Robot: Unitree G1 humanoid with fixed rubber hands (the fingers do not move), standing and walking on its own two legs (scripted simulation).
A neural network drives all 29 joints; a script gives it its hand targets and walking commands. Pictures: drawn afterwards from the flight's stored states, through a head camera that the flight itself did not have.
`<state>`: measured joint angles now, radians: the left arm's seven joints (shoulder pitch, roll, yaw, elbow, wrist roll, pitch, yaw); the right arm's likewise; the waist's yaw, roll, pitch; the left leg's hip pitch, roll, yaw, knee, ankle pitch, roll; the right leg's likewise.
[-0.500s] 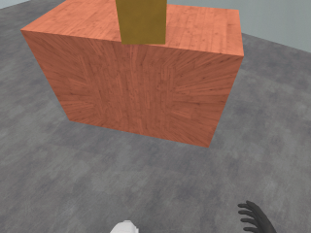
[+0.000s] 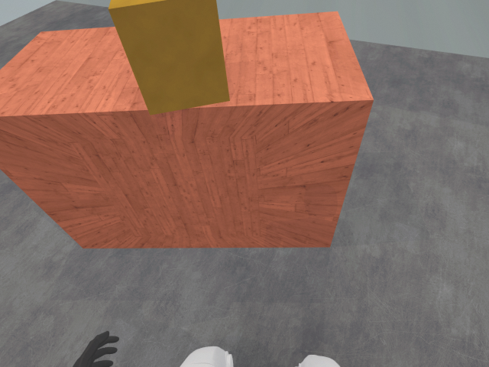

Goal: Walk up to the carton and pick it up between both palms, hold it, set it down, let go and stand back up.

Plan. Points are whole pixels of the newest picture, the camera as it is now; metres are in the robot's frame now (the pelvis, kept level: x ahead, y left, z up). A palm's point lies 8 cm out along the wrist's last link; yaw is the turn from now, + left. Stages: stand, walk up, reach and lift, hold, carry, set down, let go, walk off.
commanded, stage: walk up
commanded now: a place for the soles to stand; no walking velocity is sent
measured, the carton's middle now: (176, 42) +0.81 +0.18 +0.14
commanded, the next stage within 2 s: none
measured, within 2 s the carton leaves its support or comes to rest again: neither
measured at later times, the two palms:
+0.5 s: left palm (63, 264) +0.32 +0.39 -0.07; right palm (340, 338) +0.18 -0.14 -0.09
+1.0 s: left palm (10, 250) +0.38 +0.56 -0.10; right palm (249, 221) +0.42 +0.01 -0.09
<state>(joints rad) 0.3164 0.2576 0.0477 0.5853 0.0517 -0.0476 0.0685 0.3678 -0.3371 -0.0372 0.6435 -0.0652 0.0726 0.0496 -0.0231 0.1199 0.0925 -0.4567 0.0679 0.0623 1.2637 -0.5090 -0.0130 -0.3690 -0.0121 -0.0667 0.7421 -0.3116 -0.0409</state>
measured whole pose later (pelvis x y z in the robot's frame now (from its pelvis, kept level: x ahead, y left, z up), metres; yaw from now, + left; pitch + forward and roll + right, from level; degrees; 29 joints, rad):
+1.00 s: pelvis +0.29 +0.27 -0.01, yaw -3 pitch -4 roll +0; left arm 0.35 0.33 0.04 0.59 0.02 0.02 0.03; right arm 0.23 -0.27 -0.03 0.59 -0.01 0.01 0.02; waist 0.04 -0.02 0.12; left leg -0.44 0.08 0.06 0.81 -0.31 -0.03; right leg -0.37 -0.11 0.07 1.00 -0.58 0.02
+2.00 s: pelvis +0.30 +0.25 +0.02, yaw -4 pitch -1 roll +0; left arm 0.23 0.29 0.01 0.66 0.02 0.01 -0.04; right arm 0.32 -0.28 -0.03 0.58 -0.02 -0.02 -0.01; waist 0.00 0.00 0.02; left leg -0.30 0.02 0.00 0.58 -0.27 0.00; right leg -0.25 -0.01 -0.12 0.57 -0.32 -0.05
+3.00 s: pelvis +0.40 +0.18 +0.00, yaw +2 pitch -3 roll -1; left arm 0.30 0.30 0.03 0.62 0.00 0.00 0.03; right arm 0.14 -0.31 -0.03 0.58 -0.02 0.05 0.02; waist 0.01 0.02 0.11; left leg -0.34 0.03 0.05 0.76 -0.37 0.02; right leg -0.33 0.01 -0.04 0.70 -0.29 -0.02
